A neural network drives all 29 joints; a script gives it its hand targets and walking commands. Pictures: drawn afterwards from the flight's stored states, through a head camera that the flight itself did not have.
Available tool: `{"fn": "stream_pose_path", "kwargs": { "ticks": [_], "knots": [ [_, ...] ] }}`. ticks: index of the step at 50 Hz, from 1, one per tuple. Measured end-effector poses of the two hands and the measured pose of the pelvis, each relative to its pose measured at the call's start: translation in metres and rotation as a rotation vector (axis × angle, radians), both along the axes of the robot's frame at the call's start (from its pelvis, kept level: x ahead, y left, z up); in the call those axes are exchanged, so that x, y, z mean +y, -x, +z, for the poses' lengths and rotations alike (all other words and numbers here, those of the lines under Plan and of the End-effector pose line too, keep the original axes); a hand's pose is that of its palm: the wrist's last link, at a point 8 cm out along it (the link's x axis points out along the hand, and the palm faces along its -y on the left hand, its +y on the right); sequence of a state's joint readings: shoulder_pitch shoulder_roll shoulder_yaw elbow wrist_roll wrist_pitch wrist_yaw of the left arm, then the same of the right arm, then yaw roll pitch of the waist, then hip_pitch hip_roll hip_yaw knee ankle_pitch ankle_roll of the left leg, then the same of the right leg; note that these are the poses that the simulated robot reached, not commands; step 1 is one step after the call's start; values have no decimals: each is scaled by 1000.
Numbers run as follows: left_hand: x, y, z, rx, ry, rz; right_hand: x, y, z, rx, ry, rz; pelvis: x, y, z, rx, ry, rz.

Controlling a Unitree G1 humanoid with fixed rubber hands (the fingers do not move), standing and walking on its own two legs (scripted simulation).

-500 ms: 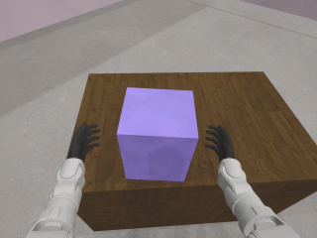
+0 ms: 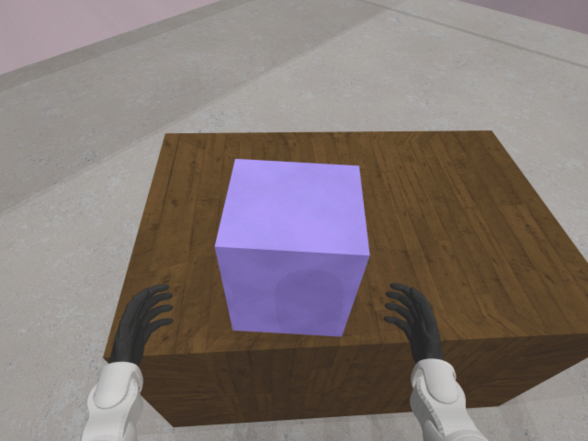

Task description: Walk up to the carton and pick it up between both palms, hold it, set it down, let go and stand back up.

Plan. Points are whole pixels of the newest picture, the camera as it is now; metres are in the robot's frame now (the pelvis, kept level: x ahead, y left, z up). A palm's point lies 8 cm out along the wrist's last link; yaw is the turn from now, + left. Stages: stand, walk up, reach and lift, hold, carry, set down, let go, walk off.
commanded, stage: set down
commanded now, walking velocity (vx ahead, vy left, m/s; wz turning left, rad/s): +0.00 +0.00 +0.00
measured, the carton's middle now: (291, 253) +0.43 +0.03 -0.05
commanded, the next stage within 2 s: let go in 0.80 s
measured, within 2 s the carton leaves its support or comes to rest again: neither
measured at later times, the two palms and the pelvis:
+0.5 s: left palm (140, 375) +0.21 +0.24 -0.04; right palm (446, 386) +0.21 -0.18 -0.04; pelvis +0.01 +0.00 +0.01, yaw -1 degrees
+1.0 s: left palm (149, 401) +0.18 +0.22 -0.06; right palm (470, 413) +0.18 -0.22 -0.06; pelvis +0.02 -0.01 +0.01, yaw -2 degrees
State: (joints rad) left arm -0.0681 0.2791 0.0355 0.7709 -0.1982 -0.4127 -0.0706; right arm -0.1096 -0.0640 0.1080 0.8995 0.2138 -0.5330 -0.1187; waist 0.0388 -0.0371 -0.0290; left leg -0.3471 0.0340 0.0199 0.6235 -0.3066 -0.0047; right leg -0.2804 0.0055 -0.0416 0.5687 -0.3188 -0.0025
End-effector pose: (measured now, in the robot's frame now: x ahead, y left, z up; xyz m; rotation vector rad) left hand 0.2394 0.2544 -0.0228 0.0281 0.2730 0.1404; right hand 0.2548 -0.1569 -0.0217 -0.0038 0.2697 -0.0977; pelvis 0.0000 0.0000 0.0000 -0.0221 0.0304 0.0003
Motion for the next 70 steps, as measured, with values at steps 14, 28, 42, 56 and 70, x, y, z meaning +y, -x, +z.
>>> {"fn": "stream_pose_path", "kwargs": {
  "ticks": [14,28,42,56,70],
  "knots": [
    [-19,31,-26,137,18,-30,-12,44,-23,127,16,-16,1,8,0,-39,-7,-11],
    [-13,36,-19,222,-34,-12,-31,54,-21,187,43,-8,-4,-11,9,-95,-13,-23],
    [-28,62,-35,406,-50,-45,-48,76,-38,324,77,-5,-7,-15,13,-98,-19,-24],
    [-33,58,-36,497,-82,-46,-69,78,-38,387,124,4,-12,-24,16,-93,-18,-29],
    [-38,75,-46,598,-133,-74,-84,103,-58,566,154,18,-11,-19,16,-72,-15,-25]
  ]
}}
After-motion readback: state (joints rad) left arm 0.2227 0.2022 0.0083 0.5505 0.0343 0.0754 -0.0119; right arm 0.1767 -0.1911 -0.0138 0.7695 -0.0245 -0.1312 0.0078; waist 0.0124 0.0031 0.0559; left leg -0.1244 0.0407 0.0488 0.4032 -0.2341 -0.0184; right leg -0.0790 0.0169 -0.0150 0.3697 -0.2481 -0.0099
